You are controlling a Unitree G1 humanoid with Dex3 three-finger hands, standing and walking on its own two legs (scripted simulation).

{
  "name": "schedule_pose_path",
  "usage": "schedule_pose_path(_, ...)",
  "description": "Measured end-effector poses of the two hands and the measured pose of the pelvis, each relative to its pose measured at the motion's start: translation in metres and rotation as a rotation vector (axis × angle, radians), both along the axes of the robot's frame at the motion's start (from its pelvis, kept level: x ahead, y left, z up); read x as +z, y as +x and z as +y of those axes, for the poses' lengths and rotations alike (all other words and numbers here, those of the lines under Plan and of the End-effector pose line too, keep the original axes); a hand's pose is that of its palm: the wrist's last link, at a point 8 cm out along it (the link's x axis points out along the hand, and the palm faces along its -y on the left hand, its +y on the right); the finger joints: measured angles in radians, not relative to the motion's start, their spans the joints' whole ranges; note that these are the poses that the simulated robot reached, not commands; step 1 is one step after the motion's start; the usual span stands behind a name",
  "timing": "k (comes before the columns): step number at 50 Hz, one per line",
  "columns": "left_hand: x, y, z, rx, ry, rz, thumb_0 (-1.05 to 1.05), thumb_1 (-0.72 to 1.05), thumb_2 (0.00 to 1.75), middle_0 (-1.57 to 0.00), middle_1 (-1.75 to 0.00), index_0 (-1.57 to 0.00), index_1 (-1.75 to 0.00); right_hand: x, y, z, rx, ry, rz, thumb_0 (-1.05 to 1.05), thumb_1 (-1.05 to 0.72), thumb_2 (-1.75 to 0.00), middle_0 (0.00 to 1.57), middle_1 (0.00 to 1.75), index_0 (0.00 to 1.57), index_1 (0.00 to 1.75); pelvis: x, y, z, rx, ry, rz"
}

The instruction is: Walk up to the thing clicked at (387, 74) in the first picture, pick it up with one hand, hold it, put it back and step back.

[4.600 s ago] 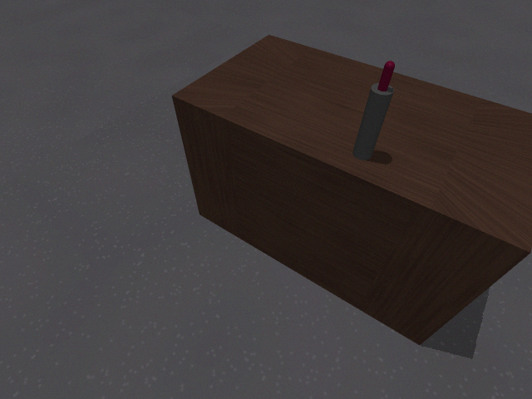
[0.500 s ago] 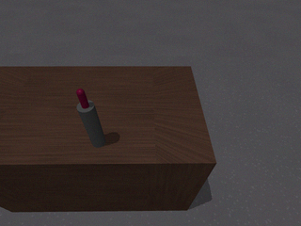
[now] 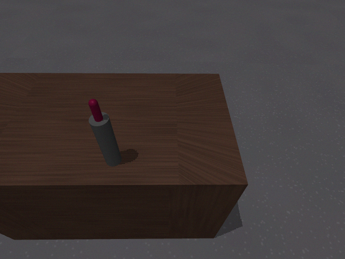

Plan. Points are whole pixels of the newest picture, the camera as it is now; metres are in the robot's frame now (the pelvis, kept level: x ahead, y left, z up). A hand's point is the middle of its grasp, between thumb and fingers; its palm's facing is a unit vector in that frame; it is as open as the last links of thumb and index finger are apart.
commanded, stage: stand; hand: left
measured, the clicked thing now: (104, 134) +0.44 +0.21 +0.00
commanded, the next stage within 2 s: rise first in 1.94 s
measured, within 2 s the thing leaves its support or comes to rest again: neither
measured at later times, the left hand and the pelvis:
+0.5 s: hand out of the picture +0.04 +0.26 -0.16, palm faces -0.02 -0.94 -0.34, open 7.4 cm; pelvis -0.02 +0.00 +0.00, yaw +1 degrees
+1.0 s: hand out of the picture +0.05 +0.26 -0.16, palm faces -0.02 -0.94 -0.34, open 7.4 cm; pelvis -0.01 +0.01 +0.00, yaw +1 degrees
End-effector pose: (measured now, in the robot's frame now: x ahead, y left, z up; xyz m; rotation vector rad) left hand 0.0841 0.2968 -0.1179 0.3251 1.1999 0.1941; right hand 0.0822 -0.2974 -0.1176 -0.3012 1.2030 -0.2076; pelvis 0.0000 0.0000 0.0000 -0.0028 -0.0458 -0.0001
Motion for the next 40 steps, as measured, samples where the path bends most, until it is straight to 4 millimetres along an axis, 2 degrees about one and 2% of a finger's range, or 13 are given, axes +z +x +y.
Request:
schedule_pose_path(9,-0.001,-0.022,0.002,0.014,0.0,0.017,0.0,0.91,0.9,-0.2,-0.3,-0.2,-0.3,0.001,-0.007,0.001,0.009,0.002,-0.006,0.01,-0.9,-0.9,0.2,0.3,0.2,0.3,0.0,-0.009,0.0,0.004,0.0,-0.009)
schedule_pose_path(21,-0.003,-0.047,0.004,0.026,-0.002,0.051,0.0,0.91,0.9,-0.2,-0.3,-0.2,-0.3,-0.002,-0.027,0.0,0.003,0.001,0.032,0.01,-0.9,-0.9,0.2,0.3,0.2,0.3,0.0,-0.016,0.001,0.01,-0.002,-0.009)
schedule_pose_path(27,-0.004,-0.049,0.004,0.022,-0.003,0.053,0.0,0.91,0.9,-0.2,-0.3,-0.2,-0.3,-0.002,-0.033,0.0,-0.003,0.0,0.039,0.01,-0.9,-0.9,0.2,0.3,0.2,0.3,0.0,-0.018,0.002,0.01,-0.002,-0.009)
schedule_pose_path(40,-0.003,-0.041,0.006,0.01,-0.004,0.035,0.0,0.91,0.9,-0.2,-0.3,-0.2,-0.3,-0.002,-0.032,0.002,0.0,0.0,0.042,0.01,-0.9,-0.9,0.2,0.3,0.2,0.3,-0.001,-0.016,0.004,0.012,-0.002,-0.004)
